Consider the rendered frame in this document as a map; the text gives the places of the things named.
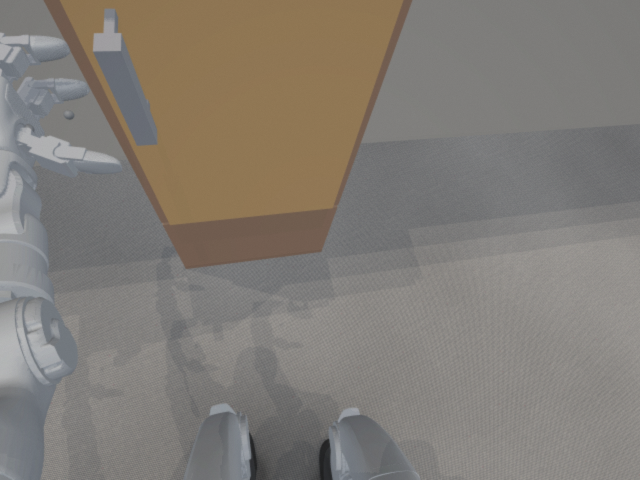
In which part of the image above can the right robot shin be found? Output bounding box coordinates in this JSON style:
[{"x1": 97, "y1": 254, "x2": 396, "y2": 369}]
[{"x1": 330, "y1": 407, "x2": 360, "y2": 480}]

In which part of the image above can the cupboard door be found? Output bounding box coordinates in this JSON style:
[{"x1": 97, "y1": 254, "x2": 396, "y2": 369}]
[{"x1": 60, "y1": 0, "x2": 403, "y2": 225}]

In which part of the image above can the robot left upper arm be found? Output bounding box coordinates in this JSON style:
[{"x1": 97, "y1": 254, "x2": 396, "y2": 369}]
[{"x1": 0, "y1": 296, "x2": 78, "y2": 480}]

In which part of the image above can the left robot thigh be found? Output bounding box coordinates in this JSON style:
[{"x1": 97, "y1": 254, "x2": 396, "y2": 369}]
[{"x1": 183, "y1": 411, "x2": 251, "y2": 480}]

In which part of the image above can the left robot hand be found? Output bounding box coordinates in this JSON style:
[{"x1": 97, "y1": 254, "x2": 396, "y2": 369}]
[{"x1": 0, "y1": 33, "x2": 122, "y2": 178}]

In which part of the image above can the left robot forearm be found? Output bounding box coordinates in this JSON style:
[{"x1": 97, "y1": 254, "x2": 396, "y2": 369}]
[{"x1": 0, "y1": 149, "x2": 55, "y2": 306}]

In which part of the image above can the handle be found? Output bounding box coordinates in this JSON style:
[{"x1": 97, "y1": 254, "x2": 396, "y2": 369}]
[{"x1": 93, "y1": 9, "x2": 158, "y2": 146}]

